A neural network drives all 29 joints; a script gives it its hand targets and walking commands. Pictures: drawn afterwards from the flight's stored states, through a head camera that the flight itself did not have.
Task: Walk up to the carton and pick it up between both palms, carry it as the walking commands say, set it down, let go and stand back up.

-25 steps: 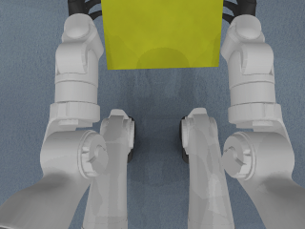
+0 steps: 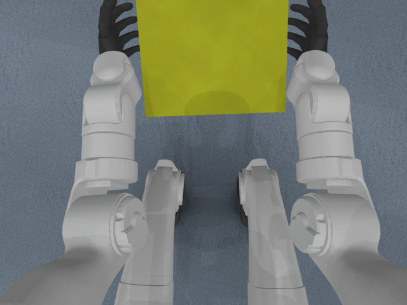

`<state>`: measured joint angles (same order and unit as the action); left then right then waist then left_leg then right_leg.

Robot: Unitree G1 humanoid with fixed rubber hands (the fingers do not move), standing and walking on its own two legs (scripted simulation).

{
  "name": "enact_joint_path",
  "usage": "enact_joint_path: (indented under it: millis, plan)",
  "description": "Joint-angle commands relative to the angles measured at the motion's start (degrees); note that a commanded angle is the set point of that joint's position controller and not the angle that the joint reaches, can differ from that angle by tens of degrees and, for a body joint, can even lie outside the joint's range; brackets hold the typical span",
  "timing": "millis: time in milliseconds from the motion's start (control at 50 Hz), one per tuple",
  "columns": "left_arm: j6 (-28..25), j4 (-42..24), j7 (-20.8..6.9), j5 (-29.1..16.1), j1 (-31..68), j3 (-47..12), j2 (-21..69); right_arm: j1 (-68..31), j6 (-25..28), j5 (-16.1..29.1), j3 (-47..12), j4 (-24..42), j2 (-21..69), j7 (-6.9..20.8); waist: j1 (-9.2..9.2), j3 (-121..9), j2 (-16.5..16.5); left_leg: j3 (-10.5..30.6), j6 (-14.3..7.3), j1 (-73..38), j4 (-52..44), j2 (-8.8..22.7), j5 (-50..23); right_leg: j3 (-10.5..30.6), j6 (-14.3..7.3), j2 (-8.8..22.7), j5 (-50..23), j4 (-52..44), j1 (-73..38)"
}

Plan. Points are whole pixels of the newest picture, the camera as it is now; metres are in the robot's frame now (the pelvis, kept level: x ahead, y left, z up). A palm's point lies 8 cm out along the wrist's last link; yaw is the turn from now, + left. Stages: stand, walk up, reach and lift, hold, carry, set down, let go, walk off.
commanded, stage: reach and lift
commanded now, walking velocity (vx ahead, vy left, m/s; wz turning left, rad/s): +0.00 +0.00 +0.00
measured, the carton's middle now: (212, 61) +0.53 +0.00 -0.15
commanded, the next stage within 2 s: none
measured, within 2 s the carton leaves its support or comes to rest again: neither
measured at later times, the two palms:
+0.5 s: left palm (75, 33) +0.48 +0.15 +0.05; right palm (347, 37) +0.48 -0.15 +0.03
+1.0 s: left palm (6, 0) +0.47 +0.16 +0.13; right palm (397, 8) +0.47 -0.15 +0.11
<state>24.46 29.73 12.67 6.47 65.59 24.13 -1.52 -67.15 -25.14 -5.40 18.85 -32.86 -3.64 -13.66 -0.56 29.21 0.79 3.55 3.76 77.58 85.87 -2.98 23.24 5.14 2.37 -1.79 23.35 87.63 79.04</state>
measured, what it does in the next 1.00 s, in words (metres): rises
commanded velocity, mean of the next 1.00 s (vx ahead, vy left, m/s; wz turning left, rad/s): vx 0.00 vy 0.00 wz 0.00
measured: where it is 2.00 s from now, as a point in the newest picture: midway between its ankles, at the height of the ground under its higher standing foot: (210, 208)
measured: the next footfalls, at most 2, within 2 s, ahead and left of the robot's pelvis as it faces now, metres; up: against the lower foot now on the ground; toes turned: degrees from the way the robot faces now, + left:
none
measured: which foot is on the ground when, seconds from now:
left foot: down 0.00-1.00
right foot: down 0.00-1.00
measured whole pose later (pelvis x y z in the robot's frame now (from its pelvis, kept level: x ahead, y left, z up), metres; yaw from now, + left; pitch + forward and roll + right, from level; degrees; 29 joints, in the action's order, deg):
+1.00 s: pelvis +0.12 +0.00 +0.16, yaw -1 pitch +23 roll +1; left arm 22.0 26.7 0.4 17.5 26.1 24.8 10.3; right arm -25.1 -23.3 -17.8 22.0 -26.3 8.6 0.5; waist 1.6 -8.5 1.7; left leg 4.0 2.1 49.5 43.2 -0.9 16.2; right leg 5.0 1.5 -0.8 16.3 44.5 50.7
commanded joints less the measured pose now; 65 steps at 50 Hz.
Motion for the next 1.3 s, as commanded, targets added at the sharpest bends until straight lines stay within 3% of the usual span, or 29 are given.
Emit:
enact_joint_path:
  millis: [0,80,140,180,220,260,280,340,360,400,460,580,600,620,680,780,900,940,1060,1120,1160,1200,1240,1280]
  plan:
    - [-0.09,-2.00,-27.24,-11.92,39.50,-41.55,60.25,-40.78,2.03,12.65,-36.08,6.80,62.15,28.45,1.45,-135.68,-1.00,-6.98,-3.37,-25.56,-11.31,-6.09,-3.42,-7.12,-0.57,-6.42,-4.47,-11.72,-33.58]
    - [0.11,0.92,-27.58,-10.43,36.87,-39.78,60.78,-40.16,2.00,11.60,-34.90,5.54,62.00,28.64,1.89,-131.07,-1.90,-6.36,-3.63,-25.37,-13.83,-5.80,-1.69,-6.80,-0.47,-6.38,-2.22,-13.92,-33.50]
    - [0.07,-1.35,-27.66,-11.71,36.82,-41.85,62.59,-38.74,2.08,12.07,-36.31,7.23,62.24,28.94,0.90,-134.25,-1.55,-5.99,-3.28,-28.72,-14.85,-5.79,-4.66,-6.75,-0.51,-6.70,-5.25,-15.16,-36.42]
    - [0.03,-1.82,-27.73,-11.08,36.40,-41.15,61.47,-38.76,2.01,11.85,-35.25,6.70,62.47,29.04,1.72,-132.41,-1.36,-5.98,-3.37,-29.21,-16.00,-5.74,-3.69,-6.42,-0.68,-6.67,-4.17,-16.20,-36.79]
    - [0.11,2.08,-28.00,-9.45,34.23,-39.07,61.67,-37.20,2.16,10.63,-33.53,3.80,62.33,29.52,2.28,-125.50,-1.25,-5.86,-3.42,-27.43,-17.71,-5.43,-0.85,-6.42,-0.69,-6.36,-1.14,-17.45,-33.96]
    - [0.05,3.70,-28.35,-9.12,32.18,-39.21,63.19,-34.30,2.33,9.44,-32.58,1.97,63.10,29.91,1.05,-121.36,-1.45,-6.01,-3.18,-26.69,-18.59,-5.30,-1.38,-6.30,-0.72,-6.49,-2.27,-18.79,-33.89]
    - [-0.07,5.38,-28.60,-7.94,30.30,-37.40,63.04,-32.82,2.38,8.83,-32.01,0.42,63.63,30.07,2.02,-117.44,-1.19,-6.18,-3.27,-25.51,-19.27,-5.31,-1.62,-6.35,-0.38,-6.37,-2.29,-19.47,-33.12]
    - [-0.65,8.75,-28.69,-5.09,25.71,-33.44,64.67,-26.47,2.80,6.06,-27.17,-4.62,65.29,30.57,1.37,-105.77,-0.77,-6.16,-3.41,-23.36,-20.76,-5.19,-1.48,-6.49,-0.62,-6.59,-2.47,-21.34,-29.94]
    - [-0.68,12.52,-28.73,-3.48,22.36,-31.04,65.17,-23.70,2.91,4.56,-25.14,-7.10,65.72,30.53,1.00,-98.89,-1.73,-5.97,-3.63,-22.29,-21.55,-5.13,-1.63,-6.75,-0.40,-6.71,-2.60,-22.32,-27.79]
    - [-1.43,16.38,-28.76,-0.29,18.12,-25.23,65.58,-19.63,3.31,2.54,-21.46,-10.02,66.41,30.51,1.85,-86.16,-1.81,-5.50,-4.40,-19.15,-23.37,-5.32,-1.42,-6.44,-0.35,-6.69,-2.93,-24.38,-24.65]
    - [-2.36,17.40,-29.48,1.24,15.36,-21.53,65.04,-17.83,3.87,0.82,-18.83,-10.14,64.82,30.47,1.98,-79.51,-2.34,-4.70,-4.72,-19.34,-26.74,-5.28,-0.70,-5.38,-1.11,-6.44,-1.08,-28.33,-24.86]
    - [-2.23,17.74,-30.05,2.98,5.86,-19.44,62.46,-8.15,3.69,-2.71,-16.07,-9.97,62.76,30.28,1.36,-75.42,-3.32,-3.93,-4.24,-24.69,-32.33,-4.83,-5.84,-4.41,-1.53,-6.23,-5.86,-34.18,-30.73]
    - [-2.08,16.96,-30.01,3.87,4.51,-19.15,61.18,-5.79,3.22,-3.42,-15.58,-11.26,63.53,30.39,2.03,-73.89,-3.03,-4.30,-4.23,-25.79,-33.70,-4.84,-6.15,-4.25,-1.51,-6.22,-6.17,-35.53,-31.66]
    - [-1.83,17.50,-30.05,4.05,2.15,-19.52,61.52,-4.37,3.25,-4.02,-15.74,-10.01,62.39,30.36,1.32,-72.24,-2.52,-3.99,-4.01,-27.19,-35.13,-4.75,-6.94,-4.32,-1.64,-6.13,-6.93,-36.54,-32.35]
    - [-2.34,10.76,-30.29,2.01,1.68,-24.00,62.08,-1.85,3.42,-2.87,-19.53,-5.34,64.10,30.66,1.16,-75.21,-1.93,-3.44,-3.81,-34.13,-37.49,-4.53,-13.43,-3.91,-1.67,-6.34,-12.92,-38.86,-38.33]
    - [-2.63,7.34,-30.08,2.85,-5.65,-26.94,61.72,4.80,3.83,-2.48,-23.18,-1.97,64.80,31.05,2.58,-72.65,-1.12,-2.64,-4.03,-40.15,-40.94,-4.22,-22.29,-3.53,-1.39,-5.98,-20.70,-42.05,-41.10]
    - [-2.95,2.48,-30.34,0.98,-11.16,-34.54,65.66,9.64,4.65,-1.23,-29.69,5.51,64.81,31.27,1.70,-76.00,-0.67,-1.87,-3.35,-47.67,-44.39,-4.07,-31.17,-3.43,-1.10,-6.02,-29.28,-45.20,-47.35]
    - [-2.75,1.21,-30.46,0.48,-12.42,-36.18,65.54,11.43,4.47,-1.30,-30.88,6.99,64.67,31.16,1.02,-75.82,-1.11,-1.73,-3.33,-49.15,-45.55,-4.08,-31.13,-3.45,-0.94,-5.88,-29.82,-46.24,-49.33]
    - [-1.63,0.72,-31.08,1.28,-14.99,-36.41,63.78,14.30,2.63,-1.38,-32.30,6.57,66.53,31.10,2.38,-71.90,-3.23,-2.49,-3.95,-49.67,-49.48,-3.99,-27.93,-3.16,-0.01,-5.34,-27.98,-50.25,-54.53]
    - [-1.07,-0.14,-31.12,1.42,-14.79,-36.73,63.40,14.06,2.00,-0.50,-32.26,5.58,66.96,31.55,3.09,-71.09,-1.54,-2.90,-3.74,-52.40,-51.67,-3.75,-26.97,-3.06,-0.10,-5.18,-26.17,-52.35,-56.30]
    - [-0.39,1.02,-31.32,1.07,-15.36,-36.59,64.80,14.35,1.46,-0.75,-31.87,5.40,66.11,31.55,2.15,-68.90,-2.35,-2.64,-3.62,-54.24,-53.07,-3.58,-25.74,-3.47,-0.08,-5.18,-24.14,-53.65,-56.57]
    - [0.15,1.77,-31.35,2.05,-15.66,-35.49,64.28,14.32,1.12,-0.60,-31.00,4.64,65.61,31.64,2.50,-65.76,-1.08,-2.64,-3.64,-55.32,-54.64,-3.36,-24.56,-3.39,-0.33,-4.96,-22.45,-55.34,-56.71]
    - [0.75,1.34,-31.32,1.68,-16.19,-35.67,64.86,13.38,0.52,0.28,-32.09,5.26,66.04,31.83,2.92,-65.86,-1.84,-2.77,-3.49,-58.19,-56.07,-3.36,-23.90,-3.98,-0.21,-5.26,-21.27,-56.61,-59.32]
    - [1.29,1.89,-31.58,2.28,-15.32,-34.61,64.02,12.69,0.13,-0.35,-30.81,5.12,65.46,31.89,2.32,-62.40,-1.79,-2.71,-3.62,-58.09,-57.34,-3.27,-21.70,-4.12,-0.19,-4.94,-19.13,-58.18,-59.00]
